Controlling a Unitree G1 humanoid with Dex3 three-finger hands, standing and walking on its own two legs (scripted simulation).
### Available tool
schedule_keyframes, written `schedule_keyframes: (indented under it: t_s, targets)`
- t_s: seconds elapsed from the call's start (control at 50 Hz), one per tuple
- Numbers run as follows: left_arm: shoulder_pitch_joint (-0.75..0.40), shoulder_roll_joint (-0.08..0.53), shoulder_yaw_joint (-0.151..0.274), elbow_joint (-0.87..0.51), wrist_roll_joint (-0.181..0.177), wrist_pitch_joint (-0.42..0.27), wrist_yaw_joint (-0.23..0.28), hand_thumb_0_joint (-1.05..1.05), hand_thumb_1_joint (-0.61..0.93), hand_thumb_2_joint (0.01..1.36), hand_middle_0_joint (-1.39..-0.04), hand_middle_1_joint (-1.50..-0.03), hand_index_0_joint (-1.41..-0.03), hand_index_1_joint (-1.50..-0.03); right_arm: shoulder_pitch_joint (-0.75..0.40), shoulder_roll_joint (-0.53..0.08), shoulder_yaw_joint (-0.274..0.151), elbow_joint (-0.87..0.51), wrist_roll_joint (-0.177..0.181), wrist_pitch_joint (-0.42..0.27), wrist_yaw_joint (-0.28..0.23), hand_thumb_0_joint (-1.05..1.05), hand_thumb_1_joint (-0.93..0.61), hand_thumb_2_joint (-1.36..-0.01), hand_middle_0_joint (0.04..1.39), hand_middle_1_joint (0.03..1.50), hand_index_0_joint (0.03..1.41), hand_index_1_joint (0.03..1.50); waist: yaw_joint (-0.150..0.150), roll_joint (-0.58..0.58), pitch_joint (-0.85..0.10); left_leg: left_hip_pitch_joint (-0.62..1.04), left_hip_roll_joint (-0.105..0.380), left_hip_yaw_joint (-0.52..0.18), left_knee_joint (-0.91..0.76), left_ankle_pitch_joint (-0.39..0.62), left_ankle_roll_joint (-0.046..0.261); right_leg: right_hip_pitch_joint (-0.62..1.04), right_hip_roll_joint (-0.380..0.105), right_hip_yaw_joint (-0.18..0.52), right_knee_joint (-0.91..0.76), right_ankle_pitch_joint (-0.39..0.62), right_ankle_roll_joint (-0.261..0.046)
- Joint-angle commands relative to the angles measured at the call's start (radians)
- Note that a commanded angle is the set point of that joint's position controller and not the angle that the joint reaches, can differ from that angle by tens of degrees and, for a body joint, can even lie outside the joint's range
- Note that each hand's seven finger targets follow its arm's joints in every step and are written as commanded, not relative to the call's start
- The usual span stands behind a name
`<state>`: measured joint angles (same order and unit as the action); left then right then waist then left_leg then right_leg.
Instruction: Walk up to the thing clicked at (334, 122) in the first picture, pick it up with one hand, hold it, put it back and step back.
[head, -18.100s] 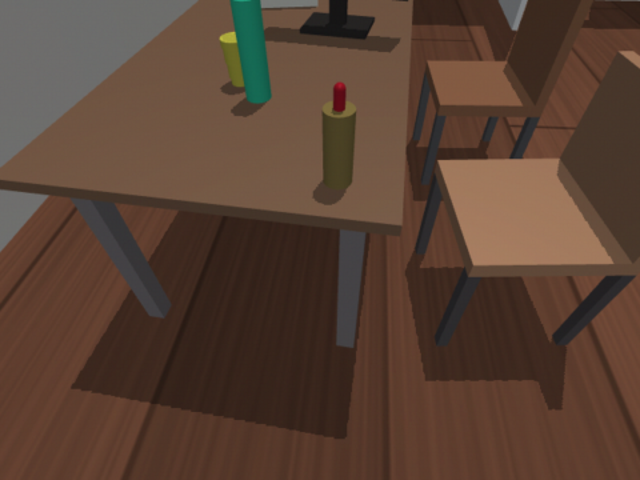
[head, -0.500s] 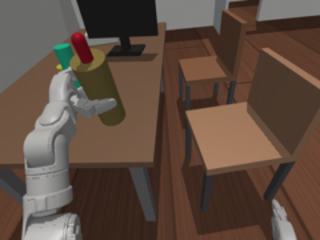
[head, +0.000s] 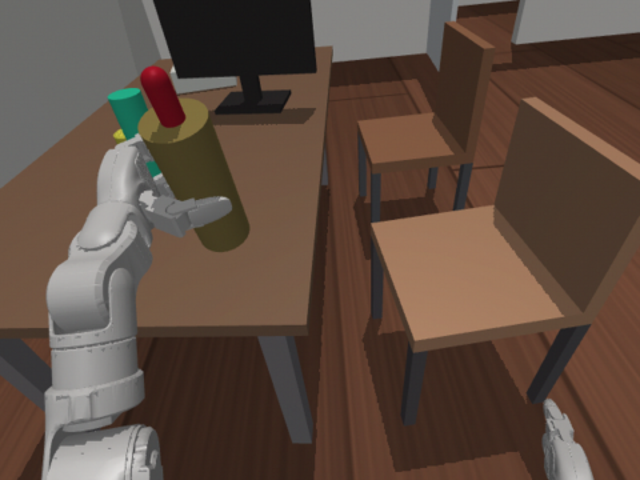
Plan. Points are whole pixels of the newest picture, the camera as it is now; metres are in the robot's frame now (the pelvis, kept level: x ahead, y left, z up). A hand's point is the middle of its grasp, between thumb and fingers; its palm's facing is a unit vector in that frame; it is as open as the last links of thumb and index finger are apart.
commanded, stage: hold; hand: left
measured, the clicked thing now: (195, 168) +0.33 +0.14 +0.29
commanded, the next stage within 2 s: crouch in 0.02 s
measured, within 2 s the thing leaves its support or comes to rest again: neither
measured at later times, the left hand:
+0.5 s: hand (197, 200) +0.37 +0.18 +0.22, palm faces +0.19 -0.98 +0.02, open 9.9 cm
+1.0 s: hand (201, 215) +0.42 +0.20 +0.16, palm faces +0.21 -0.98 -0.01, open 9.9 cm
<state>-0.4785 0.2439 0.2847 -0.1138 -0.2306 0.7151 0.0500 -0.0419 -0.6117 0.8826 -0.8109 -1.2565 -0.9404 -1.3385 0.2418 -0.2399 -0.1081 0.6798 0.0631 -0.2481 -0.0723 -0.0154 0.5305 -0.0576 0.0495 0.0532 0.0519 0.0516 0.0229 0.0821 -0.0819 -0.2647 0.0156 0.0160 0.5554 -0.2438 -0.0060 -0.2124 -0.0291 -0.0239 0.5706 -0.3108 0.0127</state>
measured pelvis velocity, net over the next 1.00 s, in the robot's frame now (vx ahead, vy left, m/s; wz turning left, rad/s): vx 0.00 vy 0.00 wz -0.02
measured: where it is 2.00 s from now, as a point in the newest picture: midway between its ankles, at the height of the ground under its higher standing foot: outside the picture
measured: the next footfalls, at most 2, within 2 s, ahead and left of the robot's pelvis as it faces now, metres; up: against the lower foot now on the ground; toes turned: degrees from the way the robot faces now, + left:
none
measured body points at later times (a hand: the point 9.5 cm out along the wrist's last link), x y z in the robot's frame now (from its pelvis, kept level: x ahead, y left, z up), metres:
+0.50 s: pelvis +0.00 +0.00 +0.00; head -0.04 -0.03 +0.45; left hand +0.35 +0.23 +0.22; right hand +0.16 -0.27 -0.08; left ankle +0.04 +0.12 -0.73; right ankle +0.00 -0.13 -0.73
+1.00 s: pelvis +0.00 +0.00 +0.00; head +0.00 -0.01 +0.45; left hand +0.40 +0.25 +0.17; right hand +0.16 -0.27 -0.08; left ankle +0.04 +0.12 -0.73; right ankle +0.00 -0.13 -0.73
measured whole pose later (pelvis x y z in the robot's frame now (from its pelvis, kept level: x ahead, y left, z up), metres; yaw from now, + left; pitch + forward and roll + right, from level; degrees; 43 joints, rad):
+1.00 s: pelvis +0.00 +0.00 +0.00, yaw -1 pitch +2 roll +0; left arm -0.53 0.32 0.30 0.48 -0.17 0.18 0.00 -0.01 -0.61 0.88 -0.83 -1.24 -0.94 -1.32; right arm 0.22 -0.23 -0.08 0.70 0.03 -0.28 -0.08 -0.02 0.55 -0.05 0.05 0.05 0.05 0.05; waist -0.03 0.03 -0.05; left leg -0.35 0.03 0.03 0.56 -0.24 0.00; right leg -0.30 -0.02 -0.01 0.56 -0.30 0.02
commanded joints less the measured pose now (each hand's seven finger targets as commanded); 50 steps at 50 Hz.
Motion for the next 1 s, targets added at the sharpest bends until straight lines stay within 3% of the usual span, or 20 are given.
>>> schedule_keyframes:
  t_s: [0.0,0.02,0.08,0.1,0.12,0.28,0.32,0.42,0.46,0.48,0.56,0.7,0.76,0.78,0.84,0.86,0.88,0.9,0.96,0.98]
  targets:
    - [-0.483,0.192,0.061,-0.216,-0.020,-0.086,0.001,0.000,-0.061,1.298,-1.319,-1.489,-1.346,-1.497,-0.158,-0.119,-0.037,-0.183,-0.003,-0.063,-0.005,0.000,0.541,-0.053,0.049,0.050,0.050,0.050,-0.001,-0.102,-0.190,0.139,-0.023,0.006,-0.064,0.125,0.024,-0.046,0.031,-0.031,-0.119,0.163,-0.006]
    - [-0.520,0.228,0.073,-0.273,-0.016,-0.096,0.004,0.000,-0.055,1.293,-1.317,-1.484,-1.344,-1.491,-0.161,-0.122,-0.042,-0.171,-0.003,-0.062,-0.006,0.000,0.539,-0.053,0.049,0.050,0.050,0.050,0.005,-0.070,-0.198,0.144,-0.027,0.009,-0.060,0.137,0.023,-0.045,0.027,-0.026,-0.116,0.173,-0.008]
    - [-0.526,0.201,0.054,-0.279,-0.018,-0.098,0.006,0.000,-0.045,1.285,-1.304,-1.468,-1.331,-1.476,-0.148,-0.110,-0.034,-0.158,-0.005,-0.065,-0.006,0.000,0.544,-0.053,0.049,0.050,0.050,0.050,-0.002,-0.060,-0.186,0.148,-0.022,0.007,-0.067,0.111,0.019,-0.061,0.032,-0.033,-0.115,0.145,-0.010]
    - [-0.513,0.186,0.043,-0.263,-0.017,-0.096,0.006,0.000,0.035,1.365,-1.311,-1.541,-1.335,-1.550,-0.160,-0.116,-0.038,-0.171,-0.003,-0.068,-0.005,0.000,0.543,-0.063,0.050,0.051,0.051,0.051,-0.005,-0.069,-0.193,0.152,-0.021,0.005,-0.069,0.107,0.018,-0.067,0.034,-0.036,-0.115,0.138,-0.011]
    - [-0.503,0.208,0.066,-0.267,-0.019,-0.095,0.006,0.000,-0.016,1.285,-1.323,-1.474,-1.356,-1.470,-0.156,-0.127,-0.050,-0.159,-0.004,-0.071,-0.007,0.000,0.554,-0.051,0.050,0.051,0.050,0.051,0.000,-0.073,-0.180,0.143,-0.022,0.004,-0.070,0.092,0.018,-0.068,0.034,-0.035,-0.120,0.123,-0.010]
    - [-0.448,0.175,0.055,-0.083,-0.019,-0.097,-0.007,0.000,-0.025,1.283,-1.331,-1.493,-1.372,-1.482,-0.168,-0.110,-0.026,-0.155,-0.007,-0.076,-0.012,0.000,0.558,-0.047,0.050,0.050,0.050,0.050,-0.005,-0.141,-0.148,0.115,-0.027,0.007,-0.065,0.103,0.027,-0.072,0.028,-0.023,-0.128,0.145,-0.003]
    - [-0.495,0.226,0.076,-0.102,-0.009,-0.130,-0.004,0.000,-0.039,1.279,-1.322,-1.484,-1.364,-1.474,-0.149,-0.115,-0.029,-0.135,-0.009,-0.076,-0.017,0.000,0.563,-0.046,0.050,0.050,0.050,0.050,-0.003,-0.123,-0.151,0.114,-0.031,0.012,-0.063,0.101,0.029,-0.082,0.021,-0.018,-0.129,0.146,-0.002]
    - [-0.518,0.222,0.061,0.020,0.009,-0.220,-0.012,0.000,-0.023,1.276,-1.303,-1.467,-1.342,-1.458,-0.132,-0.118,-0.024,-0.151,-0.018,-0.092,-0.028,0.000,0.567,-0.046,0.050,0.050,0.050,0.050,-0.028,-0.136,-0.183,0.132,-0.025,0.005,-0.063,0.091,0.030,-0.094,0.023,-0.015,-0.123,0.145,-0.002]
    - [-0.528,0.261,0.079,0.015,0.017,-0.271,-0.016,0.000,-0.001,1.273,-1.297,-1.459,-1.339,-1.448,-0.138,-0.113,-0.019,-0.135,-0.021,-0.096,-0.029,0.000,0.567,-0.045,0.050,0.050,0.050,0.050,-0.011,-0.086,-0.191,0.116,-0.027,0.005,-0.063,0.088,0.026,-0.090,0.021,-0.015,-0.119,0.141,-0.005]
    - [-0.548,0.247,0.062,0.031,0.022,-0.296,-0.017,0.000,0.028,1.278,-1.299,-1.459,-1.340,-1.449,-0.138,-0.114,-0.019,-0.155,-0.023,-0.103,-0.029,0.000,0.567,-0.046,0.050,0.051,0.050,0.050,-0.025,-0.089,-0.203,0.134,-0.022,0.002,-0.063,0.085,0.022,-0.099,0.025,-0.018,-0.116,0.137,-0.007]
    - [-0.599,0.307,0.085,0.051,0.035,-0.390,-0.017,0.000,0.011,1.271,-1.282,-1.446,-1.320,-1.438,-0.136,-0.117,-0.021,-0.137,-0.028,-0.112,-0.033,0.000,0.565,-0.047,0.050,0.051,0.050,0.051,-0.030,-0.046,-0.255,0.150,-0.016,-0.003,-0.049,0.124,0.020,-0.092,0.024,-0.012,-0.098,0.175,-0.009]
    - [-0.570,0.283,0.050,0.204,0.039,-0.501,-0.036,0.000,0.007,1.272,-1.306,-1.456,-1.344,-1.448,-0.161,-0.117,-0.014,-0.124,-0.033,-0.119,-0.036,0.000,0.563,-0.047,0.050,0.050,0.050,0.050,-0.052,-0.039,-0.250,0.144,-0.013,0.002,-0.044,0.129,0.021,-0.112,0.026,-0.007,-0.097,0.191,-0.009]
    - [-0.589,0.310,0.065,0.202,0.037,-0.540,-0.039,0.000,0.000,1.271,-1.305,-1.456,-1.346,-1.446,-0.142,-0.123,-0.021,-0.124,-0.032,-0.113,-0.032,0.000,0.563,-0.046,0.050,0.050,0.050,0.050,-0.050,-0.044,-0.281,0.148,-0.014,0.004,-0.036,0.172,0.023,-0.093,0.027,-0.009,-0.096,0.235,-0.008]
    - [-0.529,0.303,0.075,0.317,0.036,-0.546,-0.044,0.000,0.003,1.276,-1.302,-1.458,-1.343,-1.448,-0.116,-0.122,-0.018,-0.108,-0.033,-0.108,-0.029,0.000,0.562,-0.046,0.050,0.051,0.050,0.051,-0.062,-0.089,-0.243,0.124,-0.011,0.003,-0.039,0.150,0.026,-0.095,0.032,-0.011,-0.102,0.217,-0.004]
    - [-0.552,0.328,0.085,0.328,0.037,-0.586,-0.045,0.000,-0.016,1.271,-1.305,-1.461,-1.349,-1.449,-0.132,-0.127,-0.018,-0.108,-0.032,-0.104,-0.025,0.000,0.562,-0.045,0.050,0.050,0.050,0.050,-0.051,-0.064,-0.234,0.118,-0.012,0.007,-0.046,0.123,0.024,-0.112,0.031,-0.008,-0.106,0.188,-0.008]
    - [-0.584,0.320,0.069,0.256,0.038,-0.603,-0.045,0.000,-0.009,1.263,-1.310,-1.457,-1.353,-1.445,-0.143,-0.135,-0.033,-0.125,-0.031,-0.103,-0.025,0.000,0.560,-0.046,0.050,0.050,0.050,0.050,-0.053,-0.035,-0.272,0.129,-0.015,0.008,-0.049,0.142,0.022,-0.098,0.028,-0.007,-0.103,0.208,-0.010]
    - [-0.554,0.309,0.074,0.346,0.038,-0.611,-0.047,0.000,-0.023,1.262,-1.311,-1.457,-1.350,-1.448,-0.103,-0.114,-0.011,-0.110,-0.034,-0.099,-0.021,0.000,0.554,-0.047,0.050,0.050,0.050,0.050,-0.063,-0.079,-0.253,0.125,-0.008,0.005,-0.044,0.137,0.024,-0.104,0.034,-0.010,-0.103,0.203,-0.007]
    - [-0.541,0.313,0.079,0.334,0.036,-0.624,-0.048,0.000,-0.032,1.270,-1.306,-1.467,-1.351,-1.454,-0.129,-0.114,-0.012,-0.126,-0.029,-0.095,-0.019,0.000,0.555,-0.046,0.050,0.050,0.050,0.050,-0.048,-0.068,-0.252,0.118,-0.008,0.003,-0.045,0.154,0.023,-0.097,0.036,-0.011,-0.100,0.216,-0.010]
    - [-0.586,0.324,0.069,0.312,0.044,-0.667,-0.045,0.000,-0.045,1.250,-1.290,-1.449,-1.336,-1.435,-0.119,-0.124,-0.015,-0.145,-0.034,-0.085,-0.016,0.000,0.557,-0.045,0.050,0.050,0.050,0.050,-0.052,-0.033,-0.301,0.153,0.000,-0.001,-0.037,0.222,0.016,-0.091,0.038,-0.015,-0.084,0.267,-0.015]
    - [-0.562,0.333,0.090,0.371,0.043,-0.674,-0.045,0.000,-0.028,1.253,-1.272,-1.433,-1.315,-1.422,-0.094,-0.127,-0.017,-0.139,-0.036,-0.078,-0.015,0.000,0.558,-0.046,0.050,0.050,0.050,0.050,-0.055,-0.042,-0.303,0.151,0.002,-0.001,-0.031,0.235,0.018,-0.088,0.040,-0.014,-0.088,0.273,-0.013]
